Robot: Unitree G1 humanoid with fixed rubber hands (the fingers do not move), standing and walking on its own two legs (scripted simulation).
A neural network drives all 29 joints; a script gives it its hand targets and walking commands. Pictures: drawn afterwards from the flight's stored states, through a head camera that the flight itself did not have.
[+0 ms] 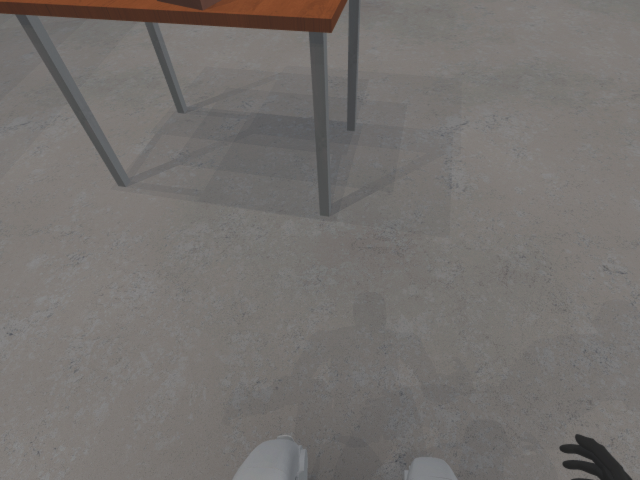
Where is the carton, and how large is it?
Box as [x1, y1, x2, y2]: [157, 0, 220, 9]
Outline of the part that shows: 157,0 198,9 204,9 220,0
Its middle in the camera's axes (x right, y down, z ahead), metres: -0.36 -0.78 +1.04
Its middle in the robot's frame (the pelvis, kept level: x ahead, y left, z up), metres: +1.32 +0.39 +0.17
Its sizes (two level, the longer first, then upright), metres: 0.174 0.162 0.209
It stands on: a table, 0.78 m high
